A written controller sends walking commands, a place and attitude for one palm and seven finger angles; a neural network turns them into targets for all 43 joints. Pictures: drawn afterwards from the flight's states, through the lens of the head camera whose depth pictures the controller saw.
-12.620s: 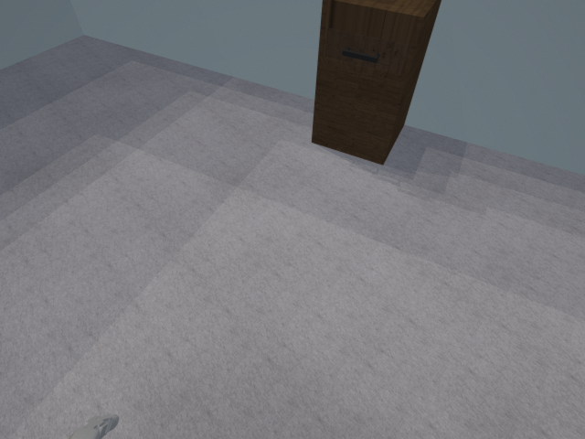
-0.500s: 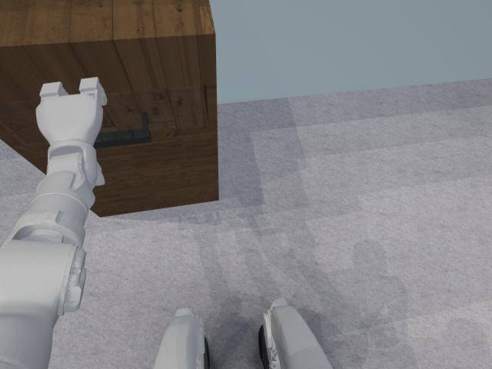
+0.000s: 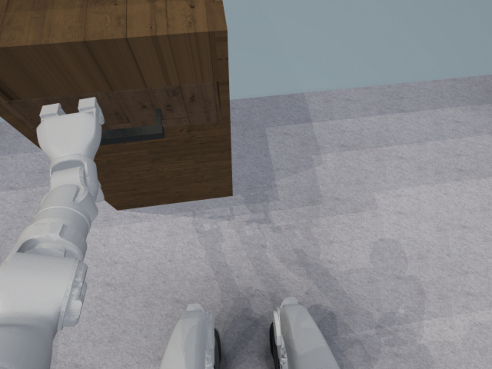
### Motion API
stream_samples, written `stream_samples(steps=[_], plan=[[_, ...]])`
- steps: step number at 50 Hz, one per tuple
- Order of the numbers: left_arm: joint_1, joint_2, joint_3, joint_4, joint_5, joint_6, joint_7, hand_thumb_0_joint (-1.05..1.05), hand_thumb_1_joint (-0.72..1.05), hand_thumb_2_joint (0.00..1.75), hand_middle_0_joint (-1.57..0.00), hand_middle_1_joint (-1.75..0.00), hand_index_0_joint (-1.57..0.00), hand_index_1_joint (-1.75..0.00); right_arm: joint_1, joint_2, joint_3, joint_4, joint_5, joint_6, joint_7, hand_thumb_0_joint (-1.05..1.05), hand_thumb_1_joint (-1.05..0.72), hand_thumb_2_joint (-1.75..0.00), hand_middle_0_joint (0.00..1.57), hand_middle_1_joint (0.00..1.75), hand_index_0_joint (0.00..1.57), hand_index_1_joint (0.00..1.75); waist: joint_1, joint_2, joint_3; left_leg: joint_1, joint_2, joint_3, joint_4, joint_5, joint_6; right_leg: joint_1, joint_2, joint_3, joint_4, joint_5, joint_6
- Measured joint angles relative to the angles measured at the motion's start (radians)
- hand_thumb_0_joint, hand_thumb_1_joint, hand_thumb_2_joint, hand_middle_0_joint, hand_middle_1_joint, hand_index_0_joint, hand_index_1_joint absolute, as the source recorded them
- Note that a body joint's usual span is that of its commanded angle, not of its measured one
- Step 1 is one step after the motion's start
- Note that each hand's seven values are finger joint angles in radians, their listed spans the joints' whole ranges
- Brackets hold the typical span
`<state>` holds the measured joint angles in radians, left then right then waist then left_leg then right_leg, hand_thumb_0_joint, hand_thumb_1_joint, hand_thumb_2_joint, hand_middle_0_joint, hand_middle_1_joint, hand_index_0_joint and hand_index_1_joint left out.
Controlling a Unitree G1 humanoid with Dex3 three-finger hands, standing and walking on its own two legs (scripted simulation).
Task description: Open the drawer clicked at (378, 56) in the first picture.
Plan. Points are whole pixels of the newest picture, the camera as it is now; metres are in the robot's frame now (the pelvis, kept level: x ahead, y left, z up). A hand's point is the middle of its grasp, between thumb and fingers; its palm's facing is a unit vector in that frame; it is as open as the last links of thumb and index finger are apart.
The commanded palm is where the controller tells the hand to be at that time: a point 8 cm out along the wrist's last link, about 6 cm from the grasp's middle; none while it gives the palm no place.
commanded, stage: move the hooked fingers above the handle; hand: left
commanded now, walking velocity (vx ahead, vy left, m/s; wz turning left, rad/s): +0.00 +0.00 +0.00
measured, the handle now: (123, 126) +0.57 +0.22 -0.09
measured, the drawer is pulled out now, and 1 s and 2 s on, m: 0.00 0.00 0.00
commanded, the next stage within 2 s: none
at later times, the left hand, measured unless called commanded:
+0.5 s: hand (93, 156) +0.48 +0.25 -0.05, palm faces -0.22 -0.03 -0.98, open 13.8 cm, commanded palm +0.49 +0.22 +0.02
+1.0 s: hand (91, 146) +0.49 +0.25 -0.04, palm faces -0.02 +0.00 -1.00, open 13.8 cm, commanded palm +0.49 +0.21 +0.02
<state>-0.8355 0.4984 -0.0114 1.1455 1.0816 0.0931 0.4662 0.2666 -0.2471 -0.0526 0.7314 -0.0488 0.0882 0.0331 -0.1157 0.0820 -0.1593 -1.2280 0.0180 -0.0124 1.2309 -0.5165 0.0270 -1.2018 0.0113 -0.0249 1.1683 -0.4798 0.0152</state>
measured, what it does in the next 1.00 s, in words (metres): stands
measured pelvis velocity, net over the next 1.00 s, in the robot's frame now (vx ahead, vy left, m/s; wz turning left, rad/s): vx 0.00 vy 0.00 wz -0.01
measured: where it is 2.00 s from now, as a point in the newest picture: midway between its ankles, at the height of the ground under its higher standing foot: outside the picture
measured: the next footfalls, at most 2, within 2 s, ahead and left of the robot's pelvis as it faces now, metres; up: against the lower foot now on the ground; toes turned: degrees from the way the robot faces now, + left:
none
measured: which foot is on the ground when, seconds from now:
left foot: down 0.00-1.00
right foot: down 0.00-1.00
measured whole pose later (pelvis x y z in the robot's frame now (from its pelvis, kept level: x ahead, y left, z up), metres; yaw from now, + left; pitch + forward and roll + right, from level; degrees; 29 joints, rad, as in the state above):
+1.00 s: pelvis +0.00 +0.00 -0.01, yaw -1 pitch +30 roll -4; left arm -0.80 0.51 0.05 1.04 1.11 -0.01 0.49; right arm 0.29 -0.23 -0.04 0.74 -0.05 0.08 0.02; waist -0.12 0.08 -0.17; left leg -1.26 0.02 -0.01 1.27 -0.53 0.03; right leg -1.24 0.02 -0.02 1.19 -0.49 0.02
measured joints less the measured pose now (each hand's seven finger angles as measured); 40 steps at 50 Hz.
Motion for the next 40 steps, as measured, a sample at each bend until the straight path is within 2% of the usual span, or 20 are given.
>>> stream_samples(steps=[3,5,7,10,11,13,15,16,19,21,24,26,28,31,33,36,40], plan=[[0.026,-0.045,-0.070,-0.046,-0.047,-0.044,-0.106,-0.01,-0.48,0.30,-0.31,-1.20,-0.31,-1.20,0.013,0.008,-0.003,0.005,0.004,-0.016,-0.019,0.00,-0.91,-0.90,0.21,0.30,0.20,0.30,0.010,-0.006,-0.005,0.041,-0.007,-0.008,-0.038,0.014,-0.001,0.045,-0.006,-0.008,-0.037,0.009,-0.002],[0.035,-0.069,-0.085,-0.069,-0.037,-0.118,-0.141,-0.01,-0.48,0.30,-0.32,-1.20,-0.32,-1.20,0.021,0.013,0.005,0.009,0.003,-0.030,-0.035,0.00,-0.91,-0.90,0.21,0.30,0.20,0.30,0.003,-0.018,-0.017,0.059,-0.008,-0.012,-0.049,0.016,-0.003,0.064,-0.007,-0.012,-0.047,0.008,-0.004],[0.033,-0.078,-0.074,-0.081,0.003,-0.196,-0.130,-0.01,-0.48,0.30,-0.32,-1.20,-0.32,-1.20,0.026,0.013,0.016,0.004,-0.002,-0.040,-0.047,0.00,-0.91,-0.90,0.21,0.30,0.21,0.30,-0.015,-0.027,-0.037,0.054,-0.006,-0.016,-0.041,0.009,-0.006,0.060,-0.005,-0.016,-0.040,0.002,-0.008],[0.010,-0.063,-0.010,-0.090,0.070,-0.260,-0.042,0.00,-0.49,0.30,-0.32,-1.20,-0.32,-1.20,0.018,0.001,0.026,-0.008,-0.016,-0.040,-0.048,0.00,-0.91,-0.90,0.21,0.30,0.21,0.30,-0.049,-0.027,-0.061,0.012,0.002,-0.020,0.003,-0.010,-0.011,0.018,0.003,-0.019,-0.001,-0.014,-0.013],[-0.004,-0.052,0.014,-0.084,0.082,-0.253,-0.001,0.00,-0.49,0.30,-0.32,-1.20,-0.32,-1.20,0.011,-0.005,0.028,-0.012,-0.019,-0.034,-0.045,0.00,-0.91,-0.90,0.21,0.30,0.21,0.30,-0.058,-0.024,-0.061,-0.005,0.005,-0.019,0.020,-0.017,-0.011,0.001,0.006,-0.018,0.016,-0.018,-0.014],[-0.041,-0.024,0.041,-0.055,0.093,-0.195,0.080,0.00,-0.49,0.30,-0.32,-1.20,-0.32,-1.20,-0.004,-0.012,0.027,-0.024,-0.020,-0.022,-0.039,0.00,-0.91,-0.90,0.21,0.30,0.20,0.30,-0.068,-0.019,-0.049,-0.034,0.009,-0.013,0.048,-0.026,-0.010,-0.033,0.010,-0.012,0.045,-0.025,-0.013],[-0.061,-0.019,0.023,-0.042,0.107,-0.157,0.151,0.00,-0.48,0.30,-0.35,-1.24,-0.32,-1.20,-0.014,-0.019,0.026,-0.031,-0.016,-0.011,-0.031,0.00,-0.91,-0.90,0.21,0.30,0.20,0.30,-0.062,-0.014,-0.028,-0.051,0.010,-0.004,0.059,-0.025,-0.010,-0.055,0.009,-0.004,0.061,-0.023,-0.009],[-0.065,-0.026,0.013,-0.039,0.111,-0.122,0.165,0.00,-0.48,0.30,-0.35,-1.26,-0.31,-1.20,-0.019,-0.022,0.027,-0.032,-0.011,-0.005,-0.026,0.00,-0.91,-0.90,0.20,0.30,0.20,0.30,-0.055,-0.010,-0.018,-0.054,0.009,0.001,0.057,-0.022,-0.009,-0.061,0.009,0.002,0.063,-0.020,-0.007],[-0.067,-0.030,0.024,0.016,0.064,-0.003,0.108,0.00,-0.48,0.30,-0.35,-1.27,-0.31,-1.20,-0.040,-0.022,0.040,-0.036,0.010,0.017,-0.023,0.00,-0.91,-0.90,0.20,0.30,0.20,0.30,-0.047,0.000,0.016,-0.036,0.008,0.020,0.027,-0.004,-0.005,-0.055,0.008,0.021,0.045,-0.004,-0.004],[-0.052,-0.013,0.051,0.047,0.014,0.036,0.035,0.00,-0.48,0.30,-0.34,-1.26,-0.31,-1.20,-0.044,-0.013,0.052,-0.040,0.021,0.019,-0.033,0.00,-0.91,-0.90,0.20,0.30,0.20,0.30,-0.046,0.000,0.032,-0.014,0.009,0.031,-0.006,0.012,-0.003,-0.040,0.008,0.032,0.020,0.011,-0.003],[-0.010,0.031,0.082,0.035,-0.036,0.002,-0.085,0.00,-0.48,0.30,-0.34,-1.24,-0.31,-1.20,-0.018,0.002,0.058,-0.039,0.027,-0.004,-0.054,0.00,-0.91,-0.90,0.21,0.30,0.20,0.30,-0.038,-0.004,0.024,0.005,0.009,0.031,-0.041,0.027,-0.004,-0.022,0.009,0.031,-0.011,0.024,-0.005],[0.004,0.058,0.050,0.001,-0.035,-0.063,-0.137,0.00,-0.48,0.30,-0.34,-1.23,-0.32,-1.20,0.013,0.012,0.050,-0.026,0.025,-0.032,-0.068,0.00,-0.91,-0.90,0.21,0.30,0.20,0.30,-0.027,-0.012,0.008,0.009,0.006,0.018,-0.045,0.027,-0.008,-0.011,0.006,0.018,-0.018,0.021,-0.009],[-0.001,0.070,0.005,-0.028,-0.015,-0.130,-0.151,0.00,-0.48,0.30,-0.33,-1.22,-0.32,-1.20,0.042,0.015,0.040,-0.004,0.019,-0.058,-0.076,0.00,-0.91,-0.90,0.21,0.30,0.21,0.30,-0.017,-0.017,-0.012,0.005,0.002,-0.001,-0.034,0.020,-0.013,-0.004,0.003,-0.001,-0.015,0.010,-0.014],[-0.029,0.063,-0.039,-0.055,0.014,-0.216,-0.141,-0.01,-0.48,0.30,-0.33,-1.21,-0.32,-1.20,0.064,0.008,0.022,0.023,0.008,-0.073,-0.074,0.00,-0.91,-0.90,0.21,0.30,0.21,0.30,-0.014,-0.023,-0.038,-0.010,0.000,-0.026,0.000,0.000,-0.017,-0.004,0.001,-0.025,0.003,-0.009,-0.018],[-0.050,0.046,-0.039,-0.048,0.026,-0.248,-0.118,-0.01,-0.49,0.30,-0.32,-1.21,-0.32,-1.20,0.065,-0.001,0.014,0.026,0.002,-0.069,-0.066,0.00,-0.91,-0.90,0.21,0.30,0.21,0.30,-0.022,-0.025,-0.052,-0.028,0.001,-0.035,0.027,-0.013,-0.017,-0.016,0.002,-0.033,0.020,-0.020,-0.019],[-0.058,0.019,0.006,-0.021,0.035,-0.244,-0.066,-0.01,-0.49,0.30,-0.32,-1.20,-0.31,-1.20,0.050,-0.017,0.012,0.011,-0.004,-0.049,-0.047,0.00,-0.91,-0.90,0.21,0.30,0.21,0.30,-0.042,-0.023,-0.059,-0.055,0.007,-0.031,0.058,-0.029,-0.013,-0.043,0.009,-0.029,0.044,-0.028,-0.016],[-0.020,0.013,0.080,-0.016,0.071,-0.188,0.006,0.00,-0.48,0.30,-0.31,-1.20,-0.31,-1.20,0.026,-0.028,0.018,-0.029,-0.012,-0.020,-0.025,0.00,-0.91,-0.90,0.21,0.30,0.20,0.30,-0.060,-0.019,-0.041,-0.083,0.017,-0.008,0.079,-0.037,-0.004,-0.081,0.018,-0.007,0.065,-0.025,-0.007]])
